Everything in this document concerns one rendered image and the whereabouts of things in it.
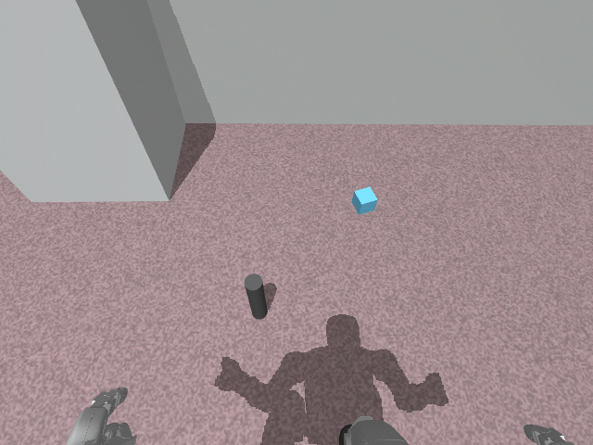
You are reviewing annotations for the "left robot hand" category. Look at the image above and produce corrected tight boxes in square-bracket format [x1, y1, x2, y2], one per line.
[66, 388, 137, 445]

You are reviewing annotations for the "right robot hand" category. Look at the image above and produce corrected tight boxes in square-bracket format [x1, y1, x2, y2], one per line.
[524, 425, 574, 445]

